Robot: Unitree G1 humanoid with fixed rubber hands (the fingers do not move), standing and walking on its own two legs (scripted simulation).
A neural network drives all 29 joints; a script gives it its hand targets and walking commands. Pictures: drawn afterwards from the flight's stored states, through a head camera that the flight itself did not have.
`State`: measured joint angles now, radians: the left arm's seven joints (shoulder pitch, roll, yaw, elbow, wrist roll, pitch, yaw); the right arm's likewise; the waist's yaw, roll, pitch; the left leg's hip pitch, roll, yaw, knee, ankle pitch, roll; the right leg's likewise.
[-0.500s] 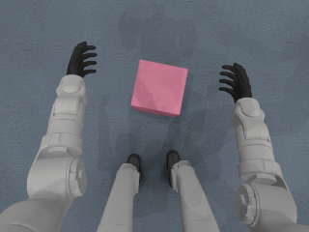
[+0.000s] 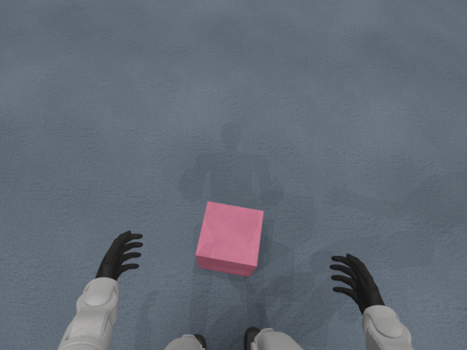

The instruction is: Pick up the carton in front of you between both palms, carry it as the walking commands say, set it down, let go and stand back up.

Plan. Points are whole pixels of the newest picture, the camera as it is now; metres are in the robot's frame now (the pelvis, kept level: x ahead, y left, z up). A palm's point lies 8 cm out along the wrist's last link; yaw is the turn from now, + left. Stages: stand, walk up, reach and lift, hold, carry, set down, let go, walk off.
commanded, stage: let go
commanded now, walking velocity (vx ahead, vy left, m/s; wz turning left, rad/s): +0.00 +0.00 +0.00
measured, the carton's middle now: (229, 241) +0.44 -0.02 -0.64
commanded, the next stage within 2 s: stand in 0.64 s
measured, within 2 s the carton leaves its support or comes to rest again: neither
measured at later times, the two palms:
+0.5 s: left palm (81, 321) +0.17 +0.24 -0.06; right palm (368, 308) +0.17 -0.22 -0.05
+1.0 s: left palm (89, 340) +0.14 +0.24 -0.10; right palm (390, 336) +0.13 -0.28 -0.10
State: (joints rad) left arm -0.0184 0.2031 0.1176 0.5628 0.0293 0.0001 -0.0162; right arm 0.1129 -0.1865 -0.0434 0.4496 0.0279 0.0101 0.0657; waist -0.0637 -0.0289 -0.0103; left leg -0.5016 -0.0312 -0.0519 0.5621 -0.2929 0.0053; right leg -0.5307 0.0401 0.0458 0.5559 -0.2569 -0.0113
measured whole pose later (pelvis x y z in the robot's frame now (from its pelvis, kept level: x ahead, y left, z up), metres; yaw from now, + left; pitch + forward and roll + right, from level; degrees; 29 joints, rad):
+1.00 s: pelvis +0.05 -0.01 +0.00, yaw -3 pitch +4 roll +0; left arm 0.35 0.24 0.01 0.73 0.02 -0.06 0.01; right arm 0.31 -0.28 -0.01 0.71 -0.03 -0.05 -0.03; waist -0.01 0.04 -0.10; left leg -0.23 0.02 0.01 0.56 -0.40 -0.01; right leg -0.29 0.07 0.07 0.58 -0.36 -0.03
